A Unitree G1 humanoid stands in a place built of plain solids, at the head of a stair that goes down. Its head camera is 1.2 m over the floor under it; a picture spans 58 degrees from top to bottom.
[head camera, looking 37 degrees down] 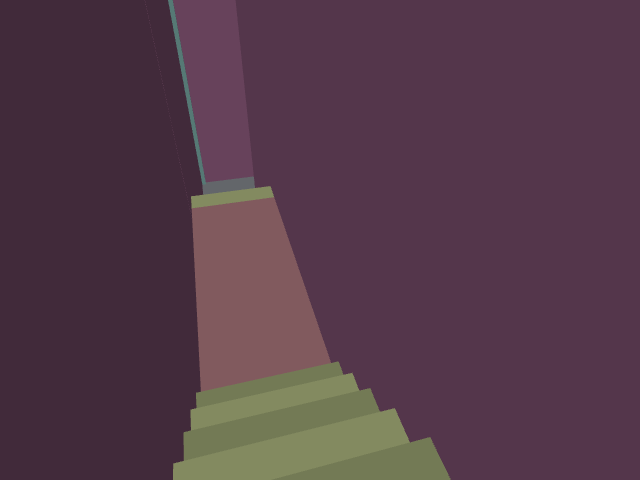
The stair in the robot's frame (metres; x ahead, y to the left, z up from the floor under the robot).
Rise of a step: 0.21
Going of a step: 0.25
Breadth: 0.89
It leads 15 degrees to the left of straight ahead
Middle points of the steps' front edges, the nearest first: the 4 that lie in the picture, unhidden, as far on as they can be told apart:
0.90 0.12 -0.43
1.14 0.18 -0.64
1.38 0.25 -0.86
1.62 0.31 -1.07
